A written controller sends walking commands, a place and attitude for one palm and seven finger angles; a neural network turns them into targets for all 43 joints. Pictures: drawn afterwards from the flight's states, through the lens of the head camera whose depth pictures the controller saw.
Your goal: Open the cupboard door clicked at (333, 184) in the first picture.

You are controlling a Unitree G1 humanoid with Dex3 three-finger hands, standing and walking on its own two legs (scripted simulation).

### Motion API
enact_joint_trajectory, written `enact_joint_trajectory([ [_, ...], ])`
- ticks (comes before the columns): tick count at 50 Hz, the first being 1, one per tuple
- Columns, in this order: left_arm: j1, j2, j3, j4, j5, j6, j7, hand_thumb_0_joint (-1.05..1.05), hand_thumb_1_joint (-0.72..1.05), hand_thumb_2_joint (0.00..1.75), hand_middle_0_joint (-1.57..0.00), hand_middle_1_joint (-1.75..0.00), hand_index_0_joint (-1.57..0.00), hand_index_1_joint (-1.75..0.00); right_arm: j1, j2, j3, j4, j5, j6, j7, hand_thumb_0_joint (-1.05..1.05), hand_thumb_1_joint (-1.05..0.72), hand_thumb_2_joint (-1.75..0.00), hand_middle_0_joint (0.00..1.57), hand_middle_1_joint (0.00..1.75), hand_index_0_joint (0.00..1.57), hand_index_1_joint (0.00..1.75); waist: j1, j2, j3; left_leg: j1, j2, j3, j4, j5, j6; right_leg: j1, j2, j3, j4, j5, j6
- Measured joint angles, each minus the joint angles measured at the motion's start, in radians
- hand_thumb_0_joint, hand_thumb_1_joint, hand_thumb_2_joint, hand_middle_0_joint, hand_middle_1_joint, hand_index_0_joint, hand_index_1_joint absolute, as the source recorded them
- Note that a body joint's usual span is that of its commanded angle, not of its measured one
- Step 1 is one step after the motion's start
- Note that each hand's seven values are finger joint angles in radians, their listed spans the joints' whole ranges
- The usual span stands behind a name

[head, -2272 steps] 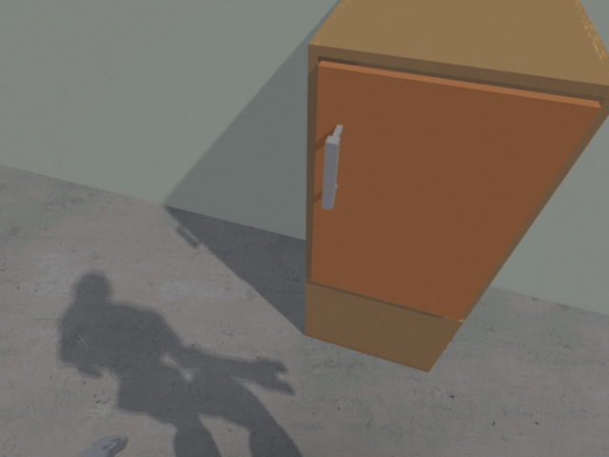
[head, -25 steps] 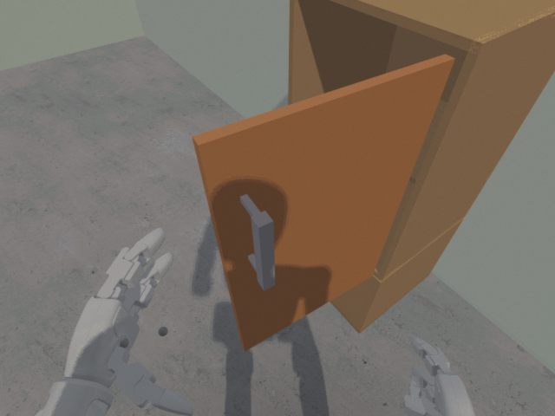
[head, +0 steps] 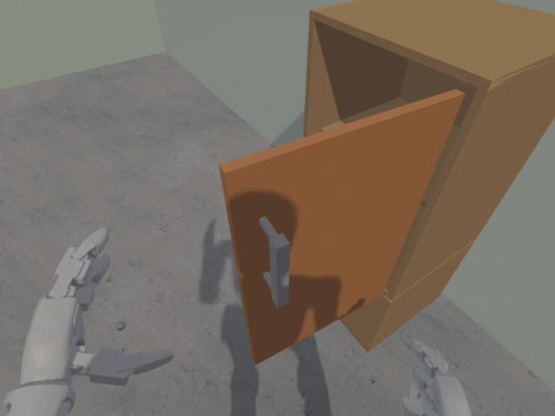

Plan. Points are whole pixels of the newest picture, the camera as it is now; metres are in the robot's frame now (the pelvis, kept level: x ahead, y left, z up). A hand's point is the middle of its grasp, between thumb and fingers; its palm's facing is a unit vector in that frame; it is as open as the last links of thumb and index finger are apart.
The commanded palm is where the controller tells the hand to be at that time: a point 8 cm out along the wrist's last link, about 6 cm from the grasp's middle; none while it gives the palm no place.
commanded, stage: draw the hand back to the body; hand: left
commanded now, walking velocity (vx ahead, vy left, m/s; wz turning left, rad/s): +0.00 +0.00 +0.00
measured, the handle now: (273, 263) +0.32 +0.05 +0.07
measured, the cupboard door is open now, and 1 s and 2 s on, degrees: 84 84 84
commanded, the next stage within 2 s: step back with the hand held close in 0.84 s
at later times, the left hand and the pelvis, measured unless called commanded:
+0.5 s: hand (69, 278) +0.20 +0.24 +0.19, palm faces +0.45 -0.79 -0.41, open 8.6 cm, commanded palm +0.15 +0.28 +0.19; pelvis +0.01 -0.02 +0.02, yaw -1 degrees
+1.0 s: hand (73, 281) +0.20 +0.24 +0.19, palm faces +0.45 -0.79 -0.40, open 7.4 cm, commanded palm +0.15 +0.27 +0.20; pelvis +0.00 -0.02 +0.02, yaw -1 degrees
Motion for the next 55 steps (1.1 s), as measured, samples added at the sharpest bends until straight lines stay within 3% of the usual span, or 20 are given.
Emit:
enact_joint_trajectory([
  [9, -0.04, 0.034, 0.067, 0.028, 0.014, -0.022, 0.038, -0.01, 0.11, 0.56, -0.18, -0.3, -0.18, -0.3, -0.017, 0.005, 0.0, 0.072, -0.007, -0.001, -0.003, 0.01, -0.9, -0.9, 0.2, 0.3, 0.2, 0.3, 0.006, 0.008, 0.032, 0.107, -0.003, 0.006, -0.115, 0.048, -0.003, 0.097, -0.001, 0.006, -0.093, 0.036, -0.002],
  [25, -0.11, 0.06, 0.202, 0.078, 0.002, -0.064, 0.036, 0.0, 0.67, 0.8, -0.2, -0.3, -0.2, -0.3, -0.063, -0.006, -0.03, 0.13, -0.01, 0.006, 0.008, 0.01, -0.9, -0.9, 0.2, 0.3, 0.2, 0.3, 0.017, 0.014, 0.065, 0.217, 0.016, 0.012, -0.241, 0.1, -0.021, 0.193, 0.02, 0.009, -0.199, 0.08, -0.02],
  [30, -0.119, 0.043, 0.208, 0.09, -0.001, -0.077, 0.035, 0.01, 0.8, 0.86, -0.2, -0.3, -0.2, -0.3, -0.074, -0.013, -0.039, 0.138, -0.011, 0.009, 0.015, 0.01, -0.9, -0.9, 0.2, 0.3, 0.2, 0.3, 0.018, 0.022, 0.072, 0.23, 0.019, 0.012, -0.26, 0.11, -0.024, 0.205, 0.023, 0.008, -0.215, 0.088, -0.022],
  [38, -0.105, 0.034, 0.181, 0.104, 0.004, -0.074, 0.025, 0.01, 0.88, 0.89, -0.21, -0.3, -0.21, -0.3, -0.078, -0.006, -0.043, 0.145, -0.013, 0.015, 0.016, 0.01, -0.9, -0.9, 0.2, 0.3, 0.2, 0.3, 0.018, 0.018, 0.079, 0.243, 0.025, 0.013, -0.278, 0.12, -0.029, 0.216, 0.029, 0.009, -0.229, 0.097, -0.028],
  [49, -0.123, 0.04, 0.197, 0.115, 0.004, -0.088, 0.027, 0.01, 0.89, 0.9, -0.21, -0.3, -0.21, -0.3, -0.079, 0.001, -0.041, 0.153, -0.012, 0.014, 0.018, 0.01, -0.9, -0.9, 0.2, 0.3, 0.2, 0.3, 0.018, 0.024, 0.084, 0.257, 0.027, 0.015, -0.288, 0.129, -0.03, 0.231, 0.032, 0.011, -0.244, 0.109, -0.029],
  [55, -0.132, 0.061, 0.26, 0.152, 0.016, -0.136, 0.023, 0.01, 0.89, 0.9, -0.21, -0.3, -0.21, -0.3, -0.105, -0.008, -0.038, 0.124, -0.012, 0.069, 0.026, 0.01, -0.9, -0.9, 0.2, 0.3, 0.2, 0.3, -0.017, 0.013, 0.091, 0.189, 0.033, 0.02, -0.266, 0.137, -0.025, 0.184, 0.039, 0.014, -0.271, 0.145, -0.025],
])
